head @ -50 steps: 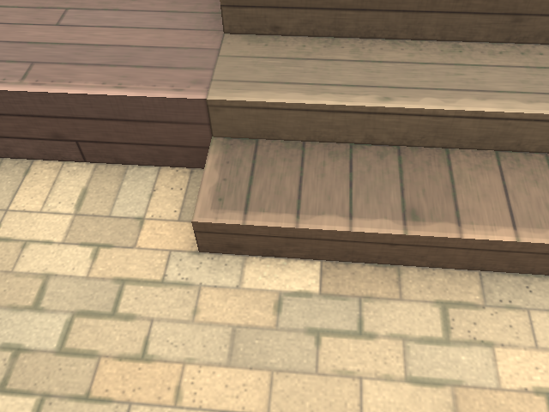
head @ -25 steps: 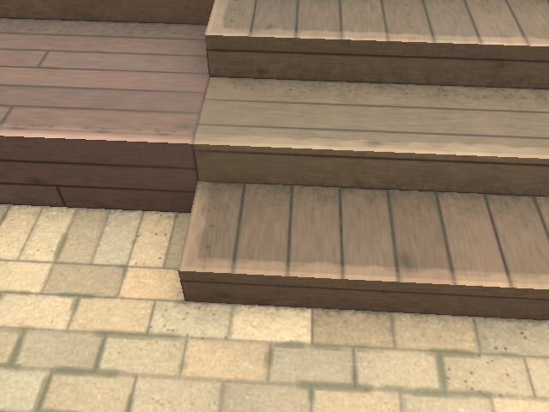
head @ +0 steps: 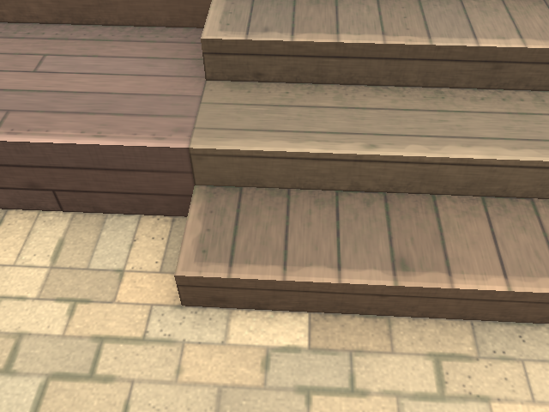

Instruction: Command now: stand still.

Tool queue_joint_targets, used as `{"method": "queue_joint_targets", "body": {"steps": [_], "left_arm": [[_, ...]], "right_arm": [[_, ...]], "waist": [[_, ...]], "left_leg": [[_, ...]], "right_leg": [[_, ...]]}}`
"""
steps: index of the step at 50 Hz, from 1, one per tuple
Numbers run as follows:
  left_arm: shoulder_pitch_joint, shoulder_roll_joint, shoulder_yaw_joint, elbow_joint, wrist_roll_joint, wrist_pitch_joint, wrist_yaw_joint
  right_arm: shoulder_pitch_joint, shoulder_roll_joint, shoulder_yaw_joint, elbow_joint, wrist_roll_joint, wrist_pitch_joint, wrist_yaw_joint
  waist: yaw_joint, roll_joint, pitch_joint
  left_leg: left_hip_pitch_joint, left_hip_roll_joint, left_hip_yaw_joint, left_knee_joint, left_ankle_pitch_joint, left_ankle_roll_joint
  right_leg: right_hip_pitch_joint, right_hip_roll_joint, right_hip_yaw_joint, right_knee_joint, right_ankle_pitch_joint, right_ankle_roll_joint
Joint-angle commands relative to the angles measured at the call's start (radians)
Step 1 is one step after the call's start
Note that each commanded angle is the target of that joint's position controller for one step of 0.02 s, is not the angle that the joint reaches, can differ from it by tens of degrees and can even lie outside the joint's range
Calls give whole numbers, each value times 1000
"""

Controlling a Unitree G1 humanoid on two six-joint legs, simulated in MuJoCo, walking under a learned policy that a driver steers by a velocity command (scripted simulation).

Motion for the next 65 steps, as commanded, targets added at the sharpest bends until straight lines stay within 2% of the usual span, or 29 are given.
{"method": "queue_joint_targets", "body": {"steps": [1,51,52,53,54,55,56,57,58,60,62,65], "left_arm": [[93,64,7,-1,0,-3,2],[165,46,2,-9,-1,-13,2],[175,43,2,-6,0,-13,2],[185,54,7,-5,2,-12,1],[200,80,19,-4,3,-8,0],[218,109,32,-4,2,-2,-2],[242,130,43,-3,2,2,-5],[263,136,50,1,3,2,-7],[288,128,52,7,11,-3,-9],[303,131,57,10,23,-21,-11],[283,136,60,0,20,-40,-14],[251,153,62,-13,18,-60,-16]], "right_arm": [[68,-67,-7,-2,0,-3,-2],[105,-44,6,22,4,1,-6],[107,-39,8,24,3,2,-5],[96,-43,6,19,1,4,-4],[79,-50,1,8,-2,6,-1],[51,-57,-5,-10,-8,8,5],[11,-57,-8,-35,-19,8,13],[-33,-48,-7,-66,-30,4,21],[-77,-52,-11,-97,-31,-3,28],[-105,-69,-22,-135,-29,-23,40],[-121,-81,-33,-162,-20,-44,50],[-165,-82,-43,-209,-11,-50,63]], "waist": [[-1,-5,62],[2,-7,71],[7,-8,54],[14,-14,65],[25,-41,82],[42,-91,121],[60,-120,186],[79,-132,245],[92,-127,277],[79,-78,269],[60,-49,226],[39,-74,186]], "left_leg": [[52,120,-129,-45,131,13],[34,124,-111,-5,142,-5],[37,115,-105,-6,87,-4],[17,97,-92,13,10,-1],[-28,63,-59,69,-103,3],[-119,24,-14,150,-217,5],[-234,8,26,223,-273,7],[-323,28,37,291,-283,12],[-408,57,18,375,-296,18],[-547,94,-19,475,-291,25],[-562,103,-26,462,-244,22],[-460,78,1,377,-175,25]], "right_leg": [[-128,-123,102,-81,166,-22],[-106,-124,105,-73,293,-28],[-98,-118,106,-89,211,-33],[-101,-111,116,-106,88,-45],[-104,-115,146,-128,-85,-71],[-100,-151,217,-170,-278,-109],[-99,-220,300,-225,-423,-151],[-100,-285,368,-264,-474,-190],[-76,-328,412,-287,-437,-221],[39,-349,407,-279,-270,-244],[106,-326,340,-259,-88,-228],[70,-285,232,-219,116,-196]]}}
Keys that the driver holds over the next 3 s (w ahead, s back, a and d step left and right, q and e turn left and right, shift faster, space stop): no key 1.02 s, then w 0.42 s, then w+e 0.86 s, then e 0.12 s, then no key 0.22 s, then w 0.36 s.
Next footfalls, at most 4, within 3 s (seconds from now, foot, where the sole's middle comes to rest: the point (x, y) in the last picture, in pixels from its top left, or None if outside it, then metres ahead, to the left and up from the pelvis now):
1.40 left None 0.24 0.13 -0.78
1.94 right None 0.53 -0.05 -0.78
2.54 left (301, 237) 0.95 -0.05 -0.63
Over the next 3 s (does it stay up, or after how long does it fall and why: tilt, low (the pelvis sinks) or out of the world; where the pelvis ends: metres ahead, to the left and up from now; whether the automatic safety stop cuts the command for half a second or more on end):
stays up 0.84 -0.06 0.14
